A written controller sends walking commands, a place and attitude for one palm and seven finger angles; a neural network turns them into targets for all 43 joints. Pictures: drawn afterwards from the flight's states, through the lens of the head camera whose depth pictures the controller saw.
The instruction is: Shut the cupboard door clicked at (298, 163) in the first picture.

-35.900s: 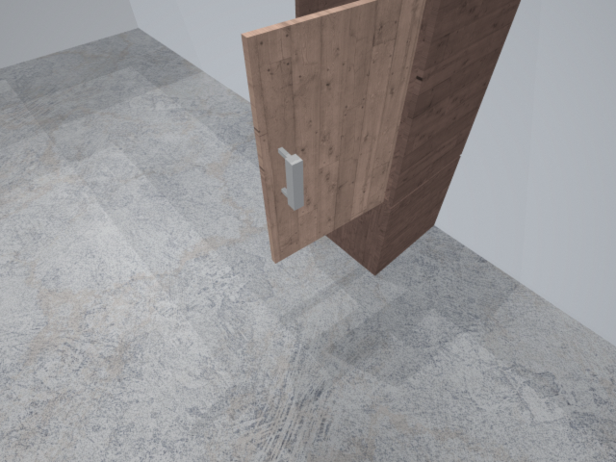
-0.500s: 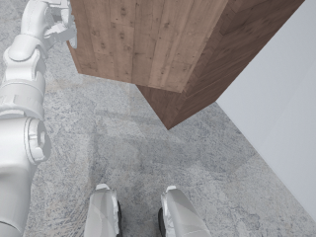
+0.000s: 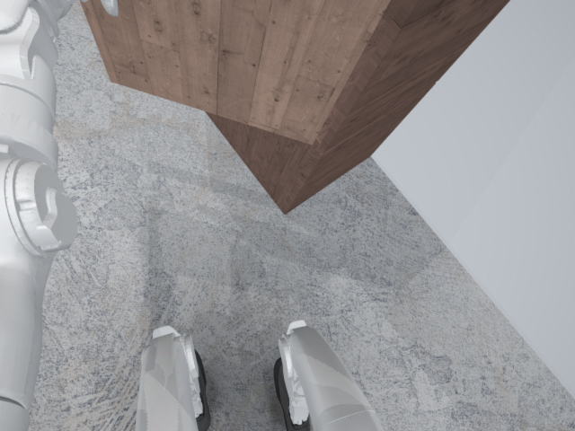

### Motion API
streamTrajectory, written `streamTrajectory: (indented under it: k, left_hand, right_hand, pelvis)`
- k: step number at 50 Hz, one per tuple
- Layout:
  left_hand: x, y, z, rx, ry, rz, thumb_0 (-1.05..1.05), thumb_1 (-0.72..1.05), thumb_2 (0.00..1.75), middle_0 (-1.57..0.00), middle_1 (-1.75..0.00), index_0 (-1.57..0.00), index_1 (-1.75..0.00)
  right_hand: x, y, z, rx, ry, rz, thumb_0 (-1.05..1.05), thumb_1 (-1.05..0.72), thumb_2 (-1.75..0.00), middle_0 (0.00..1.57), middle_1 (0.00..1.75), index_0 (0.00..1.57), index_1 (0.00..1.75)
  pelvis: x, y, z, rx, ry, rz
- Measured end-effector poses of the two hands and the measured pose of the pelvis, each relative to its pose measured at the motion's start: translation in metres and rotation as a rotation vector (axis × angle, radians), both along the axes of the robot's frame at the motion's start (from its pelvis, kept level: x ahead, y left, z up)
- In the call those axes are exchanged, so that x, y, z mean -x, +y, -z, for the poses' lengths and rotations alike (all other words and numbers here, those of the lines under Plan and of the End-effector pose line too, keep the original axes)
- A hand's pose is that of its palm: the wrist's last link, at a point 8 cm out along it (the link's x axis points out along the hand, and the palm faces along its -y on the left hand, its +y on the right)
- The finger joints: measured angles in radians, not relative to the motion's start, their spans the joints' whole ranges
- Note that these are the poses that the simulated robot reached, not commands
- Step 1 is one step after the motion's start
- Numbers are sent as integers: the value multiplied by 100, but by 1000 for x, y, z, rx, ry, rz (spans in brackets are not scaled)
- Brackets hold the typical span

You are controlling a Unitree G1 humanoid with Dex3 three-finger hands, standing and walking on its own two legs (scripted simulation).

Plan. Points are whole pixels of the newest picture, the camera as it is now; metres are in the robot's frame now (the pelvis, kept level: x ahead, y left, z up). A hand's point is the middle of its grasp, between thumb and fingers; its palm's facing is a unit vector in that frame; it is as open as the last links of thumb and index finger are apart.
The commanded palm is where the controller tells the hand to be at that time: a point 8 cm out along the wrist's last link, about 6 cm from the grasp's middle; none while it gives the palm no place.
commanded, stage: pull the fist back off the door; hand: left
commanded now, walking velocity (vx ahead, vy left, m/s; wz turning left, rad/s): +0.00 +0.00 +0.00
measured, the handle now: out of the picture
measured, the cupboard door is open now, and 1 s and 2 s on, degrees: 39 38 38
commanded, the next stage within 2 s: draw the hand back to the body in 0.82 s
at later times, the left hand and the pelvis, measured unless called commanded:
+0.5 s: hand (114, 6) +0.56 +0.13 +0.13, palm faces +0.07 -1.00 -0.03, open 3.1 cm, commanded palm +0.52 +0.16 +0.13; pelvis +0.04 -0.03 +0.05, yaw +3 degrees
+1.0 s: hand (125, 60) +0.49 +0.12 +0.14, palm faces +0.04 -1.00 -0.03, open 3.1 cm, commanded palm +0.45 +0.16 +0.14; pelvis +0.02 -0.03 +0.06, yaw +4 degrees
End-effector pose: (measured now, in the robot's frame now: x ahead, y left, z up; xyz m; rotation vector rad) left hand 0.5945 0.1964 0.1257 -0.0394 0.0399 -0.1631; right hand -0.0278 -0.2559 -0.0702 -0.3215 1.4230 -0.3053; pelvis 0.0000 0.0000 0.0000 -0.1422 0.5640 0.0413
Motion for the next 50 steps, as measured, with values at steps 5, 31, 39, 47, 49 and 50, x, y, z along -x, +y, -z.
streamTrajectory:
  k: [5,31,39,47,49,50]
  left_hand:
    - [-4,-14,10,-12,8,-236,2,90,90,-130,-150,-133,-150]
    - [88,-18,7,-50,-1,-217,2,90,90,-130,-150,-130,-150]
    - [124,-23,4,-58,-54,-213,2,90,90,-130,-150,-130,-150]
    - [128,-24,-3,-70,-46,-212,2,90,90,-131,-150,-130,-150]
    - [127,-26,-9,-68,-67,-207,2,90,90,-131,-150,-130,-150]
    - [127,-27,-12,-64,-78,-205,2,90,90,-131,-150,-130,-150]
  right_hand:
    - [3,8,2,-68,34,-16,0,-91,-90,20,30,21,30]
    - [-96,-39,-30,-128,-111,-64,0,-91,-90,20,30,21,30]
    - [-146,-38,-30,-131,-242,-122,0,-91,-90,20,30,20,30]
    - [-152,-21,-24,-162,-289,-144,0,-91,-90,20,30,20,30]
    - [-145,-19,-21,-169,-283,-136,0,-91,-90,20,30,21,30]
    - [-140,-17,-20,-174,-277,-129,0,-91,-90,20,30,21,30]
  pelvis:
    - [-3,-3,-1,-9,13,4]
    - [-42,-28,-60,-91,-139,-18]
    - [-38,-29,-63,-103,-180,-25]
    - [-27,-30,-61,-103,-198,-35]
    - [-25,-29,-60,-102,-198,-34]
    - [-24,-28,-60,-103,-199,-31]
